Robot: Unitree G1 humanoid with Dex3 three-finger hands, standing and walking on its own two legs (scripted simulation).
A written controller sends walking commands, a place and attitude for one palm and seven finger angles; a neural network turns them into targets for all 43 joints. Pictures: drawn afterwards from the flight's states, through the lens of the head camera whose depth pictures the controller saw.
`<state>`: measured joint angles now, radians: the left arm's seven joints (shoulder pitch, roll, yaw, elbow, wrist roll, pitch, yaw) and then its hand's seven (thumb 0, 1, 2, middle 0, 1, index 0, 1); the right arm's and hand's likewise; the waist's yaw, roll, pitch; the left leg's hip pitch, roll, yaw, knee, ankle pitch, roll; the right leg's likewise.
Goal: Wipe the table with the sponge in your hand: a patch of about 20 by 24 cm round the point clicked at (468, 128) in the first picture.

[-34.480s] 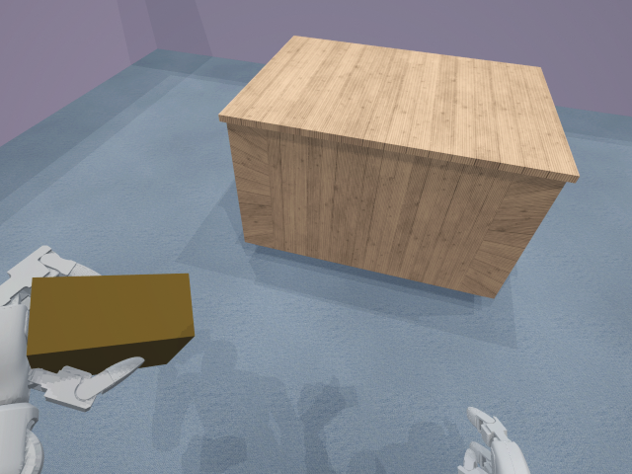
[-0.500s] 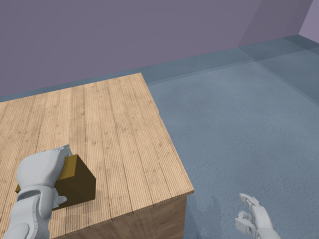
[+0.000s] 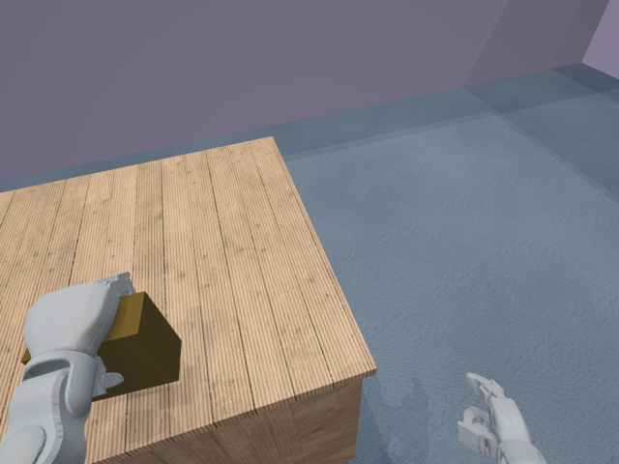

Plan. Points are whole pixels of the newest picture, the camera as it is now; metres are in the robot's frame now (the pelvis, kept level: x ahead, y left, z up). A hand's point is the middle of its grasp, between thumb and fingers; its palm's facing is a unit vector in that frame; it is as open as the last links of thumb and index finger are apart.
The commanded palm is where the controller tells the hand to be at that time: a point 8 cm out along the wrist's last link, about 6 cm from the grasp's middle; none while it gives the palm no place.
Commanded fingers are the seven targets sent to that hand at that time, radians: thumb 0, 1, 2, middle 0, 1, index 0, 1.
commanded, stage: bring the sponge back beside the body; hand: left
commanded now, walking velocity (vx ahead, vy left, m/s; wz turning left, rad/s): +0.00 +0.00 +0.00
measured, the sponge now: (120, 357) +0.21 +0.29 +0.03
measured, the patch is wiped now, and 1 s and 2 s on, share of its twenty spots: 1.00 1.00 1.00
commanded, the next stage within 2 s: step back with the hand held close in 1.42 s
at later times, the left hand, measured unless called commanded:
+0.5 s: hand (92, 339) +0.20 +0.30 +0.09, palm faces +0.05 -0.09 -1.00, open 10.0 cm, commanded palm +0.17 +0.29 +0.16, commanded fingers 0.00 0.10 1.30 -1.20 -1.60 -1.20 -1.60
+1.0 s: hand (90, 349) +0.18 +0.28 +0.11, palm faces +0.07 -0.10 -0.99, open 10.0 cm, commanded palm +0.15 +0.28 +0.18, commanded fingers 0.00 0.10 1.30 -1.20 -1.60 -1.20 -1.60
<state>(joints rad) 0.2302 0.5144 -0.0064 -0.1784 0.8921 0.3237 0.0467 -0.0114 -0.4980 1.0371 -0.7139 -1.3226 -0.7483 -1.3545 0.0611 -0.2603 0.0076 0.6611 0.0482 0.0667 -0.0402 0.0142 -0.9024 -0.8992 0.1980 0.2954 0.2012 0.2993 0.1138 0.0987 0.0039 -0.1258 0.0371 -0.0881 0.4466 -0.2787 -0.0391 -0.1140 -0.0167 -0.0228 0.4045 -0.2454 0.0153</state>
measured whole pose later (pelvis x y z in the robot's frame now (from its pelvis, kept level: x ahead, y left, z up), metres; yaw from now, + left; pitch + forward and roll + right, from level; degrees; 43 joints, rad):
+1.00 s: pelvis -0.01 +0.00 +0.00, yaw +0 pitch -4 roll -1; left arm 0.32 0.53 -0.01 -0.37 0.86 0.43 0.01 -0.01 -0.50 1.04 -0.72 -1.32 -0.75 -1.35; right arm 0.05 -0.26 0.02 0.63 0.06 0.08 -0.03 0.02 -0.90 -0.90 0.20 0.30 0.20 0.30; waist 0.12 0.11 -0.01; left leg -0.12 0.04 -0.09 0.45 -0.28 -0.04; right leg -0.11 -0.01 -0.02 0.43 -0.25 0.01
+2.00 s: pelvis -0.06 +0.01 -0.02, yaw +0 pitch +2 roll -2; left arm 0.55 0.42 0.36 -0.58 -0.06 -0.09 0.14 -0.01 -0.50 1.04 -0.72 -1.32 -0.75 -1.35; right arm 0.25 -0.22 0.00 0.57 0.03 0.03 -0.08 0.02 -0.90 -0.90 0.20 0.30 0.20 0.30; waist -0.02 -0.01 0.00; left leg -0.43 0.01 -0.10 0.70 -0.30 -0.03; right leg -0.40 -0.03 -0.02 0.62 -0.26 0.04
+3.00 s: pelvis -0.15 +0.00 -0.03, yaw +4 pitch +1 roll -3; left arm 0.49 0.41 0.39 -0.59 -0.04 -0.19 0.15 -0.01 -0.50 1.04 -0.72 -1.32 -0.75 -1.35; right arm 0.21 -0.15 0.00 0.60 0.00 -0.08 -0.04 0.01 -0.90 -0.90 0.20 0.30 0.20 0.30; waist -0.01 0.00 -0.01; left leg -0.56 0.09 -0.07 0.64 -0.11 -0.04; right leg -0.41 0.08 -0.01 0.90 -0.47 0.02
